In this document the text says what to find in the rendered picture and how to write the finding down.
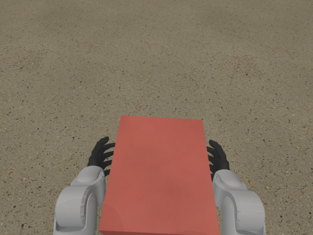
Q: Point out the carton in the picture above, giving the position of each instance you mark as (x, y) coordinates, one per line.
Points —
(160, 181)

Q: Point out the robot left forearm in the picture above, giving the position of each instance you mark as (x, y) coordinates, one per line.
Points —
(76, 206)

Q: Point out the robot right forearm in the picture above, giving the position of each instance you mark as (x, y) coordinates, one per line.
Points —
(243, 210)

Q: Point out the right robot hand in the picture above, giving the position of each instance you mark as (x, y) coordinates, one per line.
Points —
(219, 158)

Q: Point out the left robot hand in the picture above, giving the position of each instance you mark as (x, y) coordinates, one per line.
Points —
(98, 156)

